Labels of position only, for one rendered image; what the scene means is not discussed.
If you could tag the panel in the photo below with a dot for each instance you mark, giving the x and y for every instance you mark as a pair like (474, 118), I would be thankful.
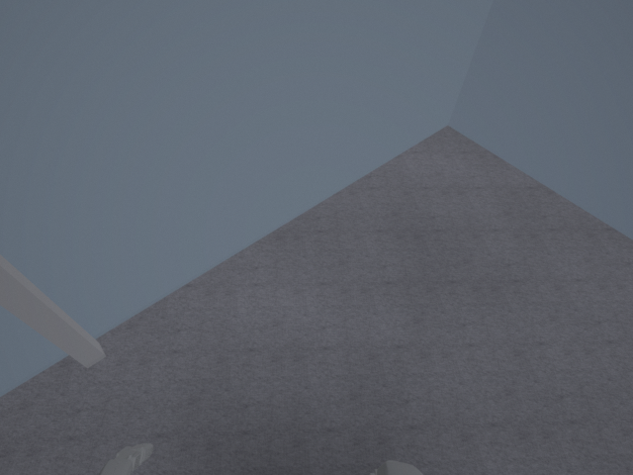
(27, 302)

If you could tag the left robot hand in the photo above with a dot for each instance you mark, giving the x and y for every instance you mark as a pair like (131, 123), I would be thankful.
(127, 460)

